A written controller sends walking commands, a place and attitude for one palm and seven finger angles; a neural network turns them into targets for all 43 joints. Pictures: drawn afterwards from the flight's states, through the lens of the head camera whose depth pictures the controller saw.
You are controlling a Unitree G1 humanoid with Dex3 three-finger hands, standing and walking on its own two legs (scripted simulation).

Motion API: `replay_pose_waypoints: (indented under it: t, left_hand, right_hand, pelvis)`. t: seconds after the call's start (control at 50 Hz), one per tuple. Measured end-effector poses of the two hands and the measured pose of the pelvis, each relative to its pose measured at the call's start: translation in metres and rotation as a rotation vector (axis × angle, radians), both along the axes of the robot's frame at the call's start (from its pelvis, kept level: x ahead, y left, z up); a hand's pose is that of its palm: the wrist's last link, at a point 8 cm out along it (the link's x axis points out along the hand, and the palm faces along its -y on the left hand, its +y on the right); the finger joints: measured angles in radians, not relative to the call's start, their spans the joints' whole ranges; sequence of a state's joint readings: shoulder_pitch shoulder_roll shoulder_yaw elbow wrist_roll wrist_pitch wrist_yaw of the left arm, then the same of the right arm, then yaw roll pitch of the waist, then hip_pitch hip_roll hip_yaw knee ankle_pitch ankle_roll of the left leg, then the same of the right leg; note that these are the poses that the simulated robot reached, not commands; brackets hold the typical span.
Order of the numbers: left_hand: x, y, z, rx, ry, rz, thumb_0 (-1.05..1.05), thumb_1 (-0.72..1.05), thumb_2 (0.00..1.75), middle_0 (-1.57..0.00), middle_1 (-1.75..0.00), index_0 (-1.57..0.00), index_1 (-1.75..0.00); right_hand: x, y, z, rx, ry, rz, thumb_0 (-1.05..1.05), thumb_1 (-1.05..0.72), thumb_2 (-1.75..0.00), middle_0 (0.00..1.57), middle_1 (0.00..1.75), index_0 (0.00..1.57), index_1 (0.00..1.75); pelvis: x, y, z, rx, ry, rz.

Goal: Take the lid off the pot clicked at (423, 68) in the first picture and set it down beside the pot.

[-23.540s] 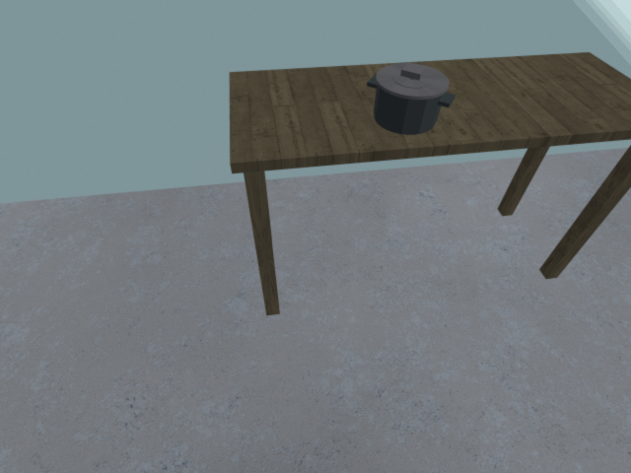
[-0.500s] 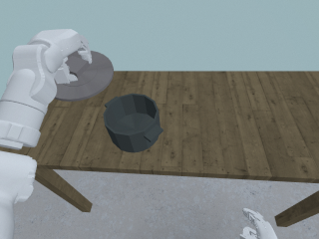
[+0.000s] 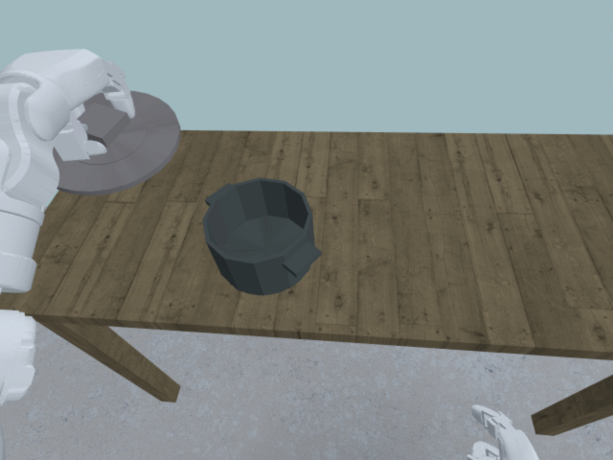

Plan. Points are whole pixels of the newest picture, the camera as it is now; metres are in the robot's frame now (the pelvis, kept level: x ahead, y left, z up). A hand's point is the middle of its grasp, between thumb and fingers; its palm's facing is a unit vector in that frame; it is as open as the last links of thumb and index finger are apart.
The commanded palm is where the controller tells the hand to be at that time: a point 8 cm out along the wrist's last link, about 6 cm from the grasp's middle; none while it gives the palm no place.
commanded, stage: move the lid sideways beside the pot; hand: left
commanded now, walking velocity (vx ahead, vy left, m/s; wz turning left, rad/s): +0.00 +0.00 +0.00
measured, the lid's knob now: (100, 124) +0.46 +0.26 +0.21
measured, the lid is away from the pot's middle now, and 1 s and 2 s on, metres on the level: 0.17 0.22 0.24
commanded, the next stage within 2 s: lower the lid onto the table in 0.56 s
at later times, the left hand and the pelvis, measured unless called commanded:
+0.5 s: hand (39, 131) +0.43 +0.31 +0.22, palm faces -0.23 -0.01 -0.97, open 8.4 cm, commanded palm +0.41 +0.32 +0.30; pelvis +0.00 +0.00 +0.00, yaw +0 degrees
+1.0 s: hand (53, 149) +0.42 +0.31 +0.20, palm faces -0.27 -0.01 -0.96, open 8.4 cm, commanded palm +0.41 +0.31 +0.27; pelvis +0.00 +0.00 +0.00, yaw +0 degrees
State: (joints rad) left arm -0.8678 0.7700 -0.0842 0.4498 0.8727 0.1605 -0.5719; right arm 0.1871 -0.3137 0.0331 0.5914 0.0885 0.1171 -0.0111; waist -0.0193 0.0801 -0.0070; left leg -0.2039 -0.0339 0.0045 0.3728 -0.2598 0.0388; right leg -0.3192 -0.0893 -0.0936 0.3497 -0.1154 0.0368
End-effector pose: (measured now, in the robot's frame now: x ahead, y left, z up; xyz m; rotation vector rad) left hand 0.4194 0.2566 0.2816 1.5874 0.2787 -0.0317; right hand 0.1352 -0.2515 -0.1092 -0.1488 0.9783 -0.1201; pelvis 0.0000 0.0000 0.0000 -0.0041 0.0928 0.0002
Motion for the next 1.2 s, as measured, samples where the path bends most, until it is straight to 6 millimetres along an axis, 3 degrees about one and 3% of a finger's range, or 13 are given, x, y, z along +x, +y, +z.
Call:
replay_pose_waypoints:
  t: [0.22, 0.52, 0.62, 0.76, 0.98, 1.2]
  left_hand:
    - [-0.007, 0.024, 0.000, 0.007, 0.016, 0.049, -0.05, 0.10, 0.97, -0.75, -0.88, -0.64, -0.81]
    - [0.000, 0.052, 0.000, 0.001, 0.035, 0.102, -0.04, 0.10, 0.97, -0.75, -0.88, -0.64, -0.81]
    - [0.001, 0.051, 0.001, 0.019, 0.032, 0.087, -0.04, 0.10, 0.97, -0.75, -0.88, -0.64, -0.81]
    - [0.004, 0.045, 0.001, -0.001, 0.025, 0.062, -0.04, 0.10, 0.97, -0.75, -0.88, -0.64, -0.81]
    - [-0.001, 0.047, -0.021, -0.005, 0.071, 0.067, -0.04, 0.10, 0.97, -0.75, -0.88, -0.63, -0.81]
    - [-0.004, 0.049, -0.035, -0.012, 0.097, 0.059, -0.04, 0.10, 0.97, -0.75, -0.88, -0.63, -0.81]
  right_hand:
    - [0.006, 0.001, 0.004, -0.015, -0.004, 0.014, 0.01, -0.91, -0.90, 0.20, 0.30, 0.20, 0.29]
    - [-0.032, -0.011, -0.005, -0.049, 0.107, -0.048, 0.01, -0.91, -0.90, 0.20, 0.30, 0.20, 0.29]
    - [-0.039, -0.012, -0.007, -0.052, 0.131, -0.058, 0.01, -0.91, -0.90, 0.20, 0.30, 0.20, 0.29]
    - [-0.029, -0.007, -0.007, -0.033, 0.114, -0.050, 0.01, -0.91, -0.90, 0.20, 0.30, 0.20, 0.29]
    - [-0.009, 0.001, -0.002, -0.019, 0.058, -0.018, 0.01, -0.91, -0.90, 0.20, 0.30, 0.20, 0.29]
    - [-0.011, -0.002, 0.000, -0.039, 0.058, -0.009, 0.01, -0.91, -0.90, 0.20, 0.30, 0.20, 0.29]
  pelvis:
    - [-0.004, -0.002, 0.000, -0.004, 0.000, 0.009]
    - [-0.002, -0.002, 0.000, -0.008, 0.009, 0.003]
    - [0.001, 0.000, 0.000, -0.010, 0.009, 0.005]
    - [0.003, 0.002, 0.000, -0.011, 0.010, 0.005]
    - [0.001, 0.003, 0.000, -0.010, 0.009, 0.008]
    - [0.000, 0.002, 0.000, -0.012, 0.006, 0.013]
